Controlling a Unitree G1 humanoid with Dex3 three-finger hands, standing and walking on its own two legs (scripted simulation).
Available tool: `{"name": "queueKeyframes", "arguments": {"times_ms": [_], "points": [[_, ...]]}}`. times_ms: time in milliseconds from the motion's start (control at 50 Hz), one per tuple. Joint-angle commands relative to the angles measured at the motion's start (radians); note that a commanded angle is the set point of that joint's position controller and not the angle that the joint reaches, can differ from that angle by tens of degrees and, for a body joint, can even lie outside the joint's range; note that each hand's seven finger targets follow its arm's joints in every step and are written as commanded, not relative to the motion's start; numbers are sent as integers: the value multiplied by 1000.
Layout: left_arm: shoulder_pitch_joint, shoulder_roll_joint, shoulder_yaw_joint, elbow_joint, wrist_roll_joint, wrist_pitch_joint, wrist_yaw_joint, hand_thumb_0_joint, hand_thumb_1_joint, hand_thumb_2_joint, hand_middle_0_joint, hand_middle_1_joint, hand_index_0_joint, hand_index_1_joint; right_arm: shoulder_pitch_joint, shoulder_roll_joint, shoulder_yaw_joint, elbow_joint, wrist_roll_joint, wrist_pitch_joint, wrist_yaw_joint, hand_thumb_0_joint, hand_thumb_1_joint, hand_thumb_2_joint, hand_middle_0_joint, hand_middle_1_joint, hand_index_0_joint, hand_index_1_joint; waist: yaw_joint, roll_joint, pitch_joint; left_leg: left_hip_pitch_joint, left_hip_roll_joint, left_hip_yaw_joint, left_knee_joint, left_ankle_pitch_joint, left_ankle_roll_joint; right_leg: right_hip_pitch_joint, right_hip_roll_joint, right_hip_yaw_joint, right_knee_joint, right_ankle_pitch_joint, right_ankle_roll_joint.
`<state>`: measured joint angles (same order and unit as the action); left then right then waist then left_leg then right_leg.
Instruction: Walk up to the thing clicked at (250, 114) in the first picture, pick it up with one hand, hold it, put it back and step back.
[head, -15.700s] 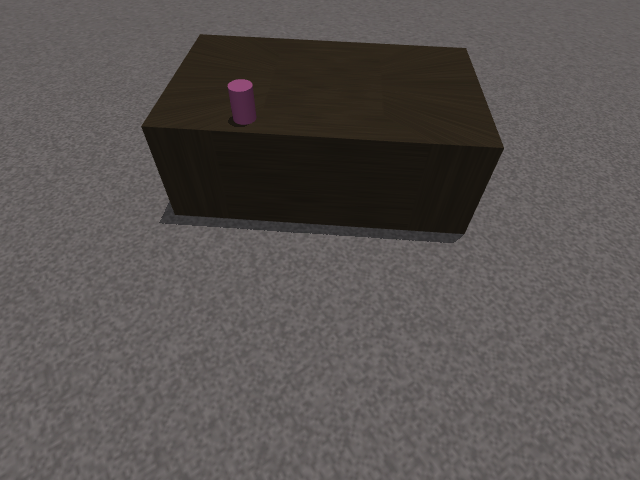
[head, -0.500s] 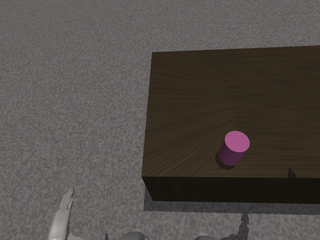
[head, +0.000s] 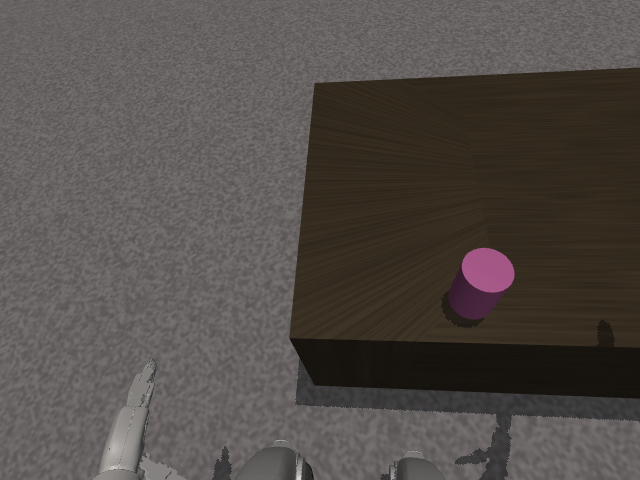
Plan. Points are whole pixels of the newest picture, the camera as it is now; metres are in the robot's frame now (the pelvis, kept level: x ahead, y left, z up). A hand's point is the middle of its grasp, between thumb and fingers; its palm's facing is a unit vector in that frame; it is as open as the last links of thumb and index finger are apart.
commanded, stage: approach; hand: right
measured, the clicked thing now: (478, 285) +0.45 -0.22 -0.21
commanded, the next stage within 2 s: close in in 0.48 s
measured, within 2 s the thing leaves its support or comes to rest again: neither
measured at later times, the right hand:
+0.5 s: hand (570, 303) +0.40 -0.34 -0.15, palm faces +0.22 +0.98 +0.03, open 17.7 cm
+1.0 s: hand (500, 307) +0.41 -0.25 -0.21, palm faces +0.16 +0.99 +0.03, open 17.7 cm
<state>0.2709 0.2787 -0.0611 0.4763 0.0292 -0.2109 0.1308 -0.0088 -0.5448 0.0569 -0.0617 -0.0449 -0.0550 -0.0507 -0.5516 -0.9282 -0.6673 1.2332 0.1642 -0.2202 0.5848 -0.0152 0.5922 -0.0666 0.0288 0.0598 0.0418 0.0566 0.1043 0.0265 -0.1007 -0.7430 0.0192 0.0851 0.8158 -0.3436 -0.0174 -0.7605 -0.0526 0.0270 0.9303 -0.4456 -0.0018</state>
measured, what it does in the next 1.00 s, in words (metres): lowers itself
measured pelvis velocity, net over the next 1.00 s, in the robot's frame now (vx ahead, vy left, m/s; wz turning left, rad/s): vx -0.06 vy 0.00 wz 0.06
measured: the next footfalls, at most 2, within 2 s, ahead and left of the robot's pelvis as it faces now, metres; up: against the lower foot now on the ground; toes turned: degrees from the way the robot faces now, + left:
none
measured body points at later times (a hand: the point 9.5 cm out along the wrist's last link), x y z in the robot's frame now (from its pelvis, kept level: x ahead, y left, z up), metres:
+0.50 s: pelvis -0.04 +0.00 -0.11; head +0.14 -0.08 +0.29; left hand +0.12 +0.27 -0.08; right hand +0.38 -0.39 -0.15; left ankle +0.02 +0.14 -0.69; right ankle +0.00 -0.11 -0.69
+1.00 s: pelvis -0.06 +0.00 -0.16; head +0.11 -0.08 +0.24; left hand +0.10 +0.27 -0.05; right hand +0.39 -0.30 -0.21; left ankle +0.02 +0.14 -0.69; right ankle +0.00 -0.11 -0.69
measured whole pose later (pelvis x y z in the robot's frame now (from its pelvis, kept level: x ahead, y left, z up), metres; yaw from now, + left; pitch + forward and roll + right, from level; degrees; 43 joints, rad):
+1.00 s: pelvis -0.06 +0.00 -0.16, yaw +4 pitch +29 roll +7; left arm 0.49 0.33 0.16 -0.28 0.08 -0.21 -0.05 -0.01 -0.54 0.05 -0.07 -0.05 -0.07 -0.05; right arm -0.54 -0.59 -0.68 1.05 0.08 -0.58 0.28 -0.02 0.61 -0.06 0.03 0.06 0.04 0.06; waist 0.31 0.04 -0.17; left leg -1.54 0.02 0.10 1.56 -0.54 -0.01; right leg -1.56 -0.06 0.09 1.70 -0.66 0.00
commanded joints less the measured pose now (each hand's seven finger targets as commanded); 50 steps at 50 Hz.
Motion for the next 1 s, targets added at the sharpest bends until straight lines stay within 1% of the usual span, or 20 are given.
{"name": "queueKeyframes", "arguments": {"times_ms": [0,20,80,140,200,280,320,380,420,460,540,600,660,700,740,780,820,860,900,980], "points": [[-1,173,88,-194,-1,-76,4,0,-572,57,-47,-39,-36,-50,-226,-251,-31,-107,72,-143,21,0,611,-59,27,61,44,60,34,-126,-322,73,-31,-45,9,197,33,134,32,32,-42,318,-15],[34,162,79,-181,-1,-78,-4,0,-577,60,-47,-39,-34,-52,-224,-230,-33,-104,89,-170,23,0,611,-59,26,60,45,60,34,-132,-311,49,-33,-44,32,184,33,98,35,34,-22,307,-16],[17,228,141,-322,5,-94,-12,0,-578,61,-48,-41,-36,-54,-212,-213,-54,-102,110,-245,17,0,611,-59,29,58,48,58,56,-134,-391,-29,-40,-39,103,163,32,100,26,47,41,339,-8],[115,176,108,-344,13,-87,-31,0,-575,61,-47,-42,-36,-54,-196,-207,-80,-97,112,-298,3,0,611,-55,24,59,44,58,48,-169,-382,-95,-43,-42,160,142,33,28,28,43,103,362,-3],[145,150,101,-372,28,-84,-49,0,-567,57,-47,-42,-37,-51,-231,-266,-138,-144,94,-352,-21,0,611,-44,32,55,49,54,37,-233,-404,-161,-45,-45,238,122,39,-25,27,41,164,355,4],[121,198,167,-481,49,-87,-62,0,-551,47,-45,-41,-40,-46,-291,-323,-172,-240,39,-411,-57,0,611,-34,42,51,53,51,41,-348,-505,-246,-48,-48,318,78,48,-21,14,41,231,340,17],[101,222,194,-500,59,-87,-64,0,-549,47,-43,-38,-37,-44,-303,-295,-164,-238,23,-429,-68,0,611,-34,43,52,52,52,60,-378,-530,-285,-48,-42,357,72,50,-36,8,48,264,342,20],[71,232,221,-476,64,-88,-76,0,-560,54,-46,-39,-37,-47,-254,-194,-130,-127,27,-450,-71,0,611,-44,38,55,48,55,92,-342,-446,-406,-54,-28,419,-16,54,-186,-4,64,323,224,19],[78,245,224,-566,64,-96,-86,0,-562,54,-48,-42,-41,-49,-261,-195,-144,-147,25,-467,-79,0,611,-59,30,60,43,60,111,-335,-518,-430,-57,-23,447,-33,56,-201,-11,80,346,169,20],[93,263,232,-671,65,-100,-90,0,-552,48,-48,-43,-43,-47,-245,-192,-153,-133,15,-473,-89,0,611,-64,24,64,39,64,133,-334,-604,-407,-57,-16,478,9,55,-187,-13,87,381,225,21],[190,249,243,-724,55,-95,-113,0,-559,53,-50,-45,-46,-50,-205,-136,-139,-104,12,-485,-109,0,611,-74,23,64,39,64,168,-321,-573,-441,-61,-8,526,-3,59,-295,2,82,442,169,12],[237,271,297,-744,45,-87,-127,0,-565,47,-56,-50,-54,-52,-190,-202,-183,-186,-1,-497,-150,0,611,-50,33,56,44,56,147,-379,-565,-498,-57,-13,566,-39,63,-323,5,75,462,106,17],[219,242,292,-824,45,-93,-144,0,-557,44,-55,-51,-55,-52,-226,-165,-184,-289,-7,-515,-196,0,611,-51,33,57,43,57,139,-435,-587,-538,-53,-14,605,-25,67,-302,4,67,490,126,25],[208,253,316,-843,49,-89,-148,0,-560,50,-53,-51,-51,-53,-278,-116,-143,-374,-22,-522,-220,0,611,-48,33,56,42,56,139,-495,-619,-575,-54,-8,627,-45,71,-247,-6,81,482,156,35],[207,301,378,-880,48,-85,-144,0,-560,54,-52,-50,-48,-54,-262,12,-59,-330,-39,-497,-227,0,611,-49,33,56,40,56,196,-467,-576,-617,-54,5,628,-59,66,-229,-17,101,486,166,38],[213,323,405,-937,41,-75,-142,0,-558,52,-53,-50,-50,-53,-297,-51,-82,-441,-56,-481,-254,0,611,-61,25,60,35,60,175,-497,-627,-568,-47,-6,602,-55,68,-228,-7,87,469,105,36],[278,272,387,-871,40,-55,-149,0,-548,47,-50,-49,-49,-49,-279,0,-46,-438,-67,-455,-274,0,611,-57,26,60,34,60,159,-517,-581,-565,-44,-8,599,-60,68,-246,-3,75,455,77,39],[304,229,365,-837,33,-47,-160,0,-539,42,-52,-51,-54,-48,-207,110,-7,-341,-64,-424,-286,0,611,-66,19,64,31,64,165,-451,-466,-610,-48,4,603,-102,64,-322,0,82,446,-1,34],[303,214,350,-837,29,-40,-165,0,-539,41,-53,-52,-55,-49,-220,86,-31,-358,-66,-419,-306,0,611,-65,23,63,34,63,147,-413,-436,-615,-44,0,619,-111,65,-384,3,76,455,-39,29],[254,262,391,-1008,34,-38,-159,0,-559,51,-54,-50,-51,-52,-249,103,-49,-382,-69,-428,-349,0,611,-68,21,63,35,63,164,-276,-534,-505,-42,-3,605,-72,58,-416,15,71,471,-37,9]]}}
